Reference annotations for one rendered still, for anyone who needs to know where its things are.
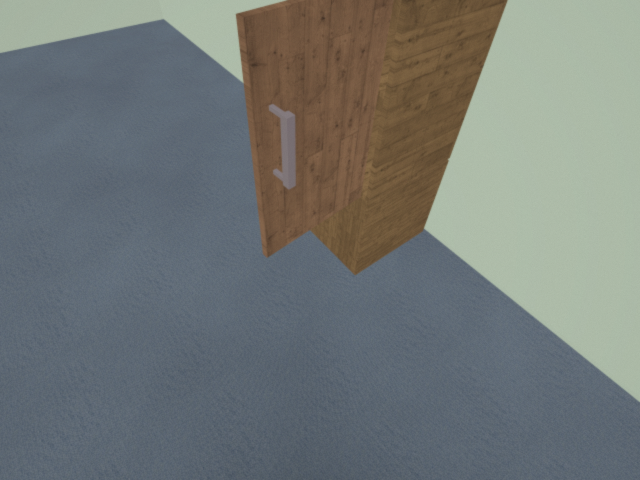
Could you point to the cupboard door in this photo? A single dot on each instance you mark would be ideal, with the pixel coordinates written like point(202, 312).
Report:
point(322, 61)

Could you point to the handle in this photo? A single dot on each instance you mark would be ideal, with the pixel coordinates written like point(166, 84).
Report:
point(287, 122)

